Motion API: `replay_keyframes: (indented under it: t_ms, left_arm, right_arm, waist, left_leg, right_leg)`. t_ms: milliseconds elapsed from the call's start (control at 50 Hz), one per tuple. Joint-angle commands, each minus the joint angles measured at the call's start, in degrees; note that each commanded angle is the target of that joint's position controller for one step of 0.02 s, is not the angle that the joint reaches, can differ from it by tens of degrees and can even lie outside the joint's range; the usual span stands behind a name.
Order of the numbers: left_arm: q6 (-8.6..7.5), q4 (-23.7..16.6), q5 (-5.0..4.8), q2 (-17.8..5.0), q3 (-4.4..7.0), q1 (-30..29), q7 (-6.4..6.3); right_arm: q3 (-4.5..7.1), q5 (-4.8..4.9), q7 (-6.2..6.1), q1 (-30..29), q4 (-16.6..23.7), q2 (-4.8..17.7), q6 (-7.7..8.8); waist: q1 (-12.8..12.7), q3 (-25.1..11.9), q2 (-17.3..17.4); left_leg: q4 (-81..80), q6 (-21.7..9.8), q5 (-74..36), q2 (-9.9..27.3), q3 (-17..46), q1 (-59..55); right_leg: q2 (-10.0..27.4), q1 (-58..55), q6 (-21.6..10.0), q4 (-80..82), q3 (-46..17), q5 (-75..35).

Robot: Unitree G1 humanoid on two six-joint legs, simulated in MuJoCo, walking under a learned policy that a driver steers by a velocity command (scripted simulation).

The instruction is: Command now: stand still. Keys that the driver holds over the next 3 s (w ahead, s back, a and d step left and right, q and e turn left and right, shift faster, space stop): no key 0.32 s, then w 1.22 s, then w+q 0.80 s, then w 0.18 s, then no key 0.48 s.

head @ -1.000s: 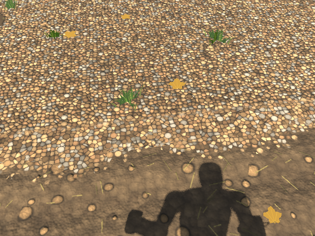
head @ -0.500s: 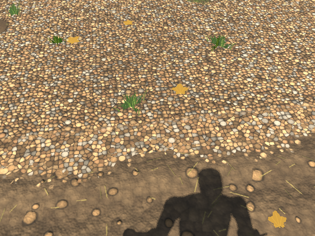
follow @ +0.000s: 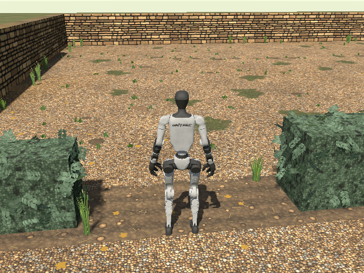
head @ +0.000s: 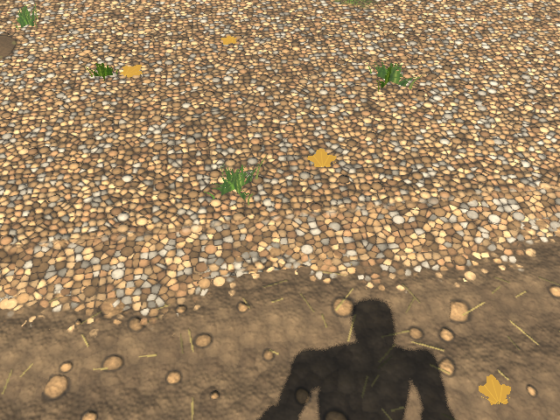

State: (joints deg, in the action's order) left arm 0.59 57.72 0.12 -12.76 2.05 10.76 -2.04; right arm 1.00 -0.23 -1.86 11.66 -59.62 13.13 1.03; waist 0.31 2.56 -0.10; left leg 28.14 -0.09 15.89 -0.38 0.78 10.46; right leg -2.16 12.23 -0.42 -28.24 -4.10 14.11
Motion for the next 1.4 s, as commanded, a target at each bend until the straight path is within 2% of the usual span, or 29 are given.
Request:
replay_keyframes:
  t_ms: [20,320,340,380,420,460,480,520,560,580,600,620,640,660,680,740,840,940,980,1020,1040,1060,1080,1100,1140,1180,1240,1300,1400]
  left_arm:
    - [-0.51,-1.03,-0.03,-5.98,0.93,0.56,-0.21]
    - [-0.52,2.53,-0.12,-5.12,0.15,2.1,-0.39]
    - [-0.47,3.26,-0.1,-4.36,-0.08,3.2,-0.41]
    - [-0.51,3.28,-0.67,-5.39,0.3,3.35,-0.57]
    - [-1.85,1.95,-0.85,-4.96,0.23,1.53,-0.28]
    - [-3.83,0.85,-1.21,-2.34,-0.28,-0.06,0.62]
    - [-4.5,0.52,-1.36,-2.74,-0.19,-0.69,1.06]
    - [-5.33,0.72,-1.76,-2.43,-0.11,1.24,1.66]
    - [-5.73,3.63,-1.77,-2.78,0.5,7.81,1.69]
    - [-5.63,5.38,-1.43,-4.28,1.2,12.16,1.61]
    - [-5.66,6.9,-1.3,-7.64,2.2,20.06,1.4]
    - [-6.01,7.53,-1.2,-14.24,3.5,26.11,2.08]
    - [-6.9,6.75,-0.44,-10.11,2.13,22.44,2.26]
    - [-7.55,5.06,-0.49,-6.96,1.25,18.27,2.37]
    - [-7.78,3.8,-0.55,-6.31,0.84,15.41,2.71]
    - [-6.65,3.03,-0.21,-3.81,-0.36,15.16,2.75]
    - [-5.57,2.06,0.07,-7.46,-0.06,17.06,0.93]
    - [-5.67,2.81,-1.31,-8.82,0.87,19.24,0.71]
    - [-5.16,2.3,-1.02,-9.85,1.42,17.73,0.72]
    - [-4.09,1.44,-0.18,-9.91,1.55,16.11,0.79]
    - [-3.97,0.03,0.56,-8.6,0.86,15.79,0.94]
    - [-5.19,-0.61,0.24,0.5,-1.39,23.47,1.73]
    - [-7.04,0.32,-1.0,-2.58,-0.81,21.57,2.22]
    - [-8.05,-2.09,-2.72,-7.06,0.52,15.19,2.41]
    - [-8.25,-3.51,-2.17,-7.89,1.18,9.34,1.4]
    - [-6.52,-3.15,-1.45,-5.49,1.42,11.69,0.93]
    - [-5.17,-4.78,-0.94,-5.01,1.73,8.88,0.69]
    - [-5.4,-7.78,-0.27,-5.65,2.01,0.92,0.78]
    - [-6.27,-10.91,-0.8,-4.13,1.12,-9.67,2.07]
  right_arm:
    - [0.97,0.01,-0.22,1.4,1.28,6.06,0.43]
    - [0.5,0.06,-0.3,4.38,-0.42,4.75,0.36]
    - [0.35,0.04,-0.33,5.6,-1.1,4.11,0.29]
    - [1.12,0.74,-0.67,5.84,-0.85,6.26,0.04]
    - [1.61,1.25,-0.7,7.59,-0.36,7.62,0.74]
    - [2.81,1.68,-0.37,10.7,-0.93,10.5,1.86]
    - [3.09,1.6,-0.26,10.23,-0.51,10.77,2.16]
    - [2.98,1.68,0.2,6.74,1.26,10.09,2.55]
    - [2.89,2.55,0.57,2.27,3.23,9.57,2.26]
    - [2.63,2.4,0.62,1.27,4.0,8.55,2.4]
    - [1.62,1.72,1.02,-0.23,5.17,5.02,2.99]
    - [1.21,1.94,0.87,0.04,7.45,2.81,4.19]
    - [1.79,2.79,1.01,-0.95,7.69,5.49,4.92]
    - [1.82,3.31,1.66,-0.65,7.58,5.77,5.48]
    - [1.93,2.89,2.03,-0.2,6.98,5.7,5.82]
    - [2.63,1.61,2.84,-2.46,7.59,5.91,5.88]
    - [0.77,1.4,3.39,-14.62,12.81,1.96,5.09]
    - [0.86,2.08,4.34,-19.39,15.94,4.68,5.02]
    - [1.86,1.91,4.58,-15.98,15.69,6.91,5.28]
    - [4.16,2.12,4.06,-1.47,11.63,10.68,4.99]
    - [5.24,1.77,3.45,9.01,9.2,13.7,4.61]
    - [6.11,0.42,3.53,14.6,7.53,18.25,4.3]
    - [4.66,0.59,3.78,12.99,7.6,13.61,4.34]
    - [3.82,0.95,3.76,6.95,8.25,10.86,4.71]
    - [2.85,0.29,4.21,-1.97,10.0,7.64,5.45]
    - [2.19,-0.37,4.7,-3.64,9.33,5.36,5.85]
    - [2.45,-0.11,3.99,-0.35,7.43,7.0,6.11]
    - [2.8,0.0,2.57,3.51,6.36,8.79,5.69]
    - [2.92,0.88,1.62,9.07,4.91,10.05,4.96]
  waist:
    - [-0.05,-0.88,0.01]
    - [-0.19,-0.21,0.17]
    - [-0.2,-1.57,0.36]
    - [0.0,1.46,1.79]
    - [1.05,5.24,4.15]
    - [1.8,5.34,9.87]
    - [1.63,6.11,9.55]
    - [-0.84,6.2,8.76]
    - [-4.52,5.38,7.37]
    - [-5.8,3.69,4.29]
    - [-8.19,0.08,-6.56]
    - [-8.87,-1.59,-19.36]
    - [-6.46,1.67,-11.23]
    - [-4.49,4.01,-6.6]
    - [-3.27,3.79,-4.51]
    - [-2.43,2.89,-4.45]
    - [-4.53,5.11,-4.07]
    - [-3.52,6.43,-5.33]
    - [-0.47,2.77,-6.19]
    - [7.01,-7.03,-7.13]
    - [10.84,-14.14,-3.82]
    - [6.33,-24.25,13.0]
    - [7.23,-24.38,12.62]
    - [5.53,-13.37,10.03]
    - [1.61,-5.23,1.58]
    - [-1.81,-4.01,4.16]
    - [-2.39,-1.17,3.98]
    - [-0.52,0.6,2.42]
    - [3.01,1.64,2.34]
  left_leg:
    - [-5.43,-1.09,-5.01,1.9,1.75,2.26]
    - [-5.8,-1.34,-4.87,1.55,1.55,2.62]
    - [-6.38,-1.51,1.1,1.1,1.18,2.13]
    - [-6.94,-3.69,19.76,1.15,2.73,4.61]
    - [-10.61,-7.25,29.68,5.9,9.99,5.37]
    - [-17.48,-12.39,32.38,15.51,23.22,1.56]
    - [-19.33,-14.04,30.66,18.38,26.78,3.21]
    - [-18.85,-12.83,25.98,17.51,23.63,5.73]
    - [-13.79,-8.76,18.8,10.72,13.54,13.04]
    - [-7.25,-6.98,12.63,7.4,9.19,16.06]
    - [10.69,-3.95,6.2,1.94,1.4,22.4]
    - [25.89,-2.32,13.59,-3.15,-2.19,33.88]
    - [36.97,-3.08,15.49,0.29,2.8,38.78]
    - [40.7,-4.3,9.64,2.91,4.62,41.87]
    - [40.5,-4.86,4.38,4.83,3.74,41.84]
    - [33.86,-3.48,-4.05,7.1,0.9,37.79]
    - [13.87,-0.33,-14.32,4.42,-3.74,29.87]
    - [3.54,-2.74,-17.12,2.99,-2.84,24.75]
    - [2.58,-4.64,-14.58,1.27,-3.39,19.08]
    - [3.19,-7.29,-12.42,-2.1,-5.58,0.39]
    - [4.74,-10.23,-10.03,5.8,3.47,-17.35]
    - [-3.03,-19.86,6.22,21.12,33.43,-35.91]
    - [-12.81,-19.72,11.75,22.22,45.76,-34.19]
    - [-13.59,-16.39,10.43,20.58,36.6,-25.23]
    - [-16.18,-13.51,-3.03,16.39,21.31,-6.59]
    - [-19.11,-12.63,-7.48,12.78,13.69,1.5]
    - [-22.3,-14.05,-10.25,11.8,9.18,4.83]
    - [-23.22,-13.85,-12.62,11.91,7.71,1.47]
    - [-22.89,-11.62,-14.13,10.56,3.36,-2.56]
  right_leg:
    - [2.49,-0.99,-1.57,4.57,-2.01,-7.56]
    - [2.26,-0.45,-1.25,4.77,-1.26,-6.97]
    - [1.59,-0.98,-1.31,4.92,-0.52,-1.19]
    - [-0.59,3.72,-2.42,2.28,1.34,17.52]
    - [-0.06,10.38,-3.29,-1.24,1.56,21.39]
    - [0.0,14.48,-2.5,-11.35,5.34,10.92]
    - [1.92,14.5,-2.91,-14.74,4.4,9.09]
    - [3.15,10.9,-4.37,-11.59,4.61,11.93]
    - [0.79,-5.04,-4.58,1.89,7.13,5.01]
    - [1.62,-11.45,-4.21,3.5,4.53,2.18]
    - [10.97,-19.54,-6.89,10.0,-9.87,6.55]
    - [22.59,-24.8,-15.08,18.38,-32.86,13.55]
    - [25.21,-21.7,-17.11,18.75,-36.49,16.02]
    - [23.2,-20.74,-15.36,18.44,-30.63,14.3]
    - [20.45,-19.85,-13.16,18.76,-24.21,10.17]
    - [15.37,-17.06,-9.6,19.77,-10.87,-9.87]
    - [11.99,-8.09,-9.7,22.77,-2.24,-16.14]
    - [15.62,-12.77,-9.06,22.6,-0.84,-19.21]
    - [16.56,-17.06,-7.64,16.61,0.37,-34.39]
    - [13.82,-15.39,-5.46,-0.99,3.2,-50.91]
    - [11.45,-2.99,-3.91,-17.33,4.08,-38.25]
    - [-0.25,18.24,-0.17,-40.83,4.04,0.23]
    - [-0.59,24.62,-1.47,-49.58,-4.48,16.74]
    - [2.77,29.96,-2.54,-52.27,-3.17,13.48]
    - [8.44,24.89,-3.02,-46.35,-0.74,3.49]
    - [10.81,18.58,-3.01,-41.81,-0.97,0.55]
    - [11.77,21.05,-1.68,-35.89,0.3,-2.61]
    - [12.05,27.7,-0.06,-25.08,0.62,-11.83]
    - [8.72,24.92,0.26,-8.13,3.69,-22.02]
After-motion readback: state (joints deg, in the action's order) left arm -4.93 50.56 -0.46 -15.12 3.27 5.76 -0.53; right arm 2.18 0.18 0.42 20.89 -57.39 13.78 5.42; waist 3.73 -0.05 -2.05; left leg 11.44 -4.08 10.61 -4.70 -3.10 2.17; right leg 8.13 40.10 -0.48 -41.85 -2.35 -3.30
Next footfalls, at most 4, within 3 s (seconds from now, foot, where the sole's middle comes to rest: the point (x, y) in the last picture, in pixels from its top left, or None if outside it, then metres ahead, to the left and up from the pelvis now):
1.04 left None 0.44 0.11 -0.77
1.58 right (336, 329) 0.75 -0.12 -0.77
2.14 left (235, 250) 1.01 0.16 -0.77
2.64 right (254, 165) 1.37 0.11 -0.77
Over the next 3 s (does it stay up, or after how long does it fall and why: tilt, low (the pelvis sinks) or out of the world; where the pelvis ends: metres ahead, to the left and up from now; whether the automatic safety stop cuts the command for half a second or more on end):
stays up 1.24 0.16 0.00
